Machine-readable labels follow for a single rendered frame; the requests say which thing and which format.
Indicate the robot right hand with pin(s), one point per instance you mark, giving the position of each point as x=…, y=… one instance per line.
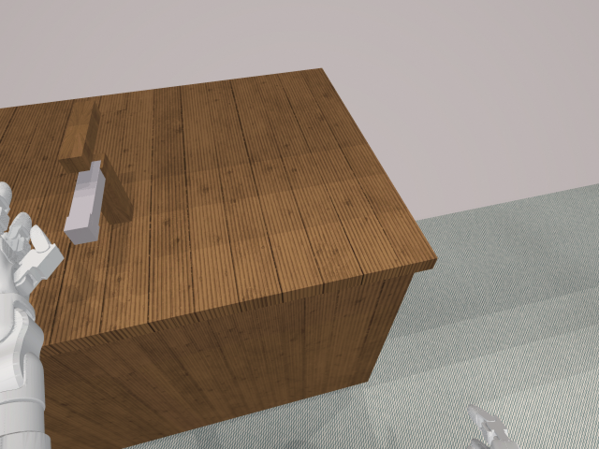
x=493, y=430

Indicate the counter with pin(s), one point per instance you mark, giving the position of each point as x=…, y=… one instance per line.
x=252, y=252

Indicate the robot left forearm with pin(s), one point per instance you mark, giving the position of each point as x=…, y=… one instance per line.
x=22, y=389

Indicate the robot left hand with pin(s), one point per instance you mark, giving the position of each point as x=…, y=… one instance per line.
x=22, y=269

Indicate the tap lever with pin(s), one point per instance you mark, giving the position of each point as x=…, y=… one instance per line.
x=82, y=224

